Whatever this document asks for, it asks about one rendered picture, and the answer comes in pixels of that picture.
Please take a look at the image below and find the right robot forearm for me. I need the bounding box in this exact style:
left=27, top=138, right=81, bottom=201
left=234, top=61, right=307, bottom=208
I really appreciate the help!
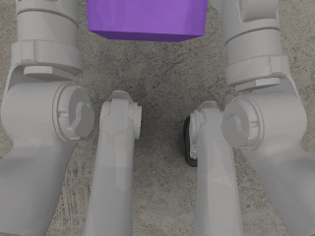
left=209, top=0, right=303, bottom=106

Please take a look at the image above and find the robot left upper arm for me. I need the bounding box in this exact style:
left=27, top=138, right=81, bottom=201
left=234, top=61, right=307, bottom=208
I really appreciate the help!
left=0, top=82, right=95, bottom=236

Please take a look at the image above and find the robot right upper arm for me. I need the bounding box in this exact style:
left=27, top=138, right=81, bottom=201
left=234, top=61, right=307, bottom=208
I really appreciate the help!
left=220, top=90, right=315, bottom=236

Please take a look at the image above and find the robot left shin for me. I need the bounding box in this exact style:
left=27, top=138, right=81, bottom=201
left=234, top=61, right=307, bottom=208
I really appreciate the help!
left=99, top=90, right=135, bottom=127

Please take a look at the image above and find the robot right thigh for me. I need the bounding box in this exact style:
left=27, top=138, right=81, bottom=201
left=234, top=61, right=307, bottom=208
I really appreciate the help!
left=189, top=107, right=245, bottom=236

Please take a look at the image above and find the carton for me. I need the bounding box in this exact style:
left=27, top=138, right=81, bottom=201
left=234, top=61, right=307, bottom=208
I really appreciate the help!
left=86, top=0, right=208, bottom=42

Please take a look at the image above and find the left robot forearm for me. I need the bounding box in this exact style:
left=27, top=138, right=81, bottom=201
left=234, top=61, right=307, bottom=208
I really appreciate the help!
left=0, top=0, right=83, bottom=125

